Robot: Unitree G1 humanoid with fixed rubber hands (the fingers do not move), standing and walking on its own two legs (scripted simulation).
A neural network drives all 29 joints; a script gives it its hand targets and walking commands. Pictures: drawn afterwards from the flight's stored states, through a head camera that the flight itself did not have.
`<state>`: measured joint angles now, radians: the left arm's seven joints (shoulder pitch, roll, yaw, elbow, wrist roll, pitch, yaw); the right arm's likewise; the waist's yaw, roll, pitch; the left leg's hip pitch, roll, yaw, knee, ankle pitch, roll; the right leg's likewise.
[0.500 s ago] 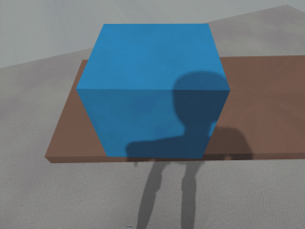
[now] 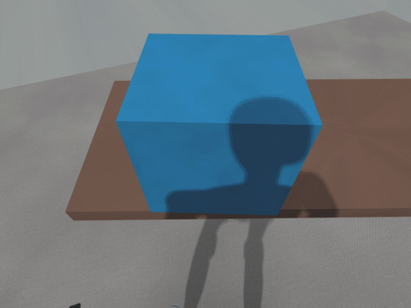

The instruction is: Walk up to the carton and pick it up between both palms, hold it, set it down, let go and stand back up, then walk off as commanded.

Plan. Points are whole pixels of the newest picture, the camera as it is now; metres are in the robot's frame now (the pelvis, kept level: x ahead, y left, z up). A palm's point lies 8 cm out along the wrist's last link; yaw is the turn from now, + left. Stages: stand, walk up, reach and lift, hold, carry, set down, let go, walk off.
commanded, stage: walk up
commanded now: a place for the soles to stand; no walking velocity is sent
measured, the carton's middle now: (215, 128) +0.47 -0.01 +0.09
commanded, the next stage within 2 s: stand in 1.62 s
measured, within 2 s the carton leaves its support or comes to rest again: neither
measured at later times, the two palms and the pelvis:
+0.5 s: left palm out of the picture +0.07 +0.29 -0.10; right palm out of the picture +0.10 -0.31 -0.11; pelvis +0.03 -0.02 +0.00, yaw -1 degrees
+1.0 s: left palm out of the picture +0.12 +0.30 -0.11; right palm out of the picture +0.10 -0.30 -0.10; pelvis +0.03 +0.00 +0.00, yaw -1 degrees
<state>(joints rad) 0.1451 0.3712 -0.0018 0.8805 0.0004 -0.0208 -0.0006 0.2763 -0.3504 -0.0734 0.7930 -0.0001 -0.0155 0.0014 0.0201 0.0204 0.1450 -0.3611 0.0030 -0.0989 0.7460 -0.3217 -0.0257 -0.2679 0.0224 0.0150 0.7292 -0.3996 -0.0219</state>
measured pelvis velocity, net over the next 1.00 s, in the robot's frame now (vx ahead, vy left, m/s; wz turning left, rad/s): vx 0.03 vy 0.00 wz -0.02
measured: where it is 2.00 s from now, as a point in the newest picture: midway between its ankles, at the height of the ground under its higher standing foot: outside the picture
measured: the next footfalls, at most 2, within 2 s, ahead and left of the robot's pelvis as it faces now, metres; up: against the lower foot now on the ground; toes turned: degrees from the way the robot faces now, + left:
none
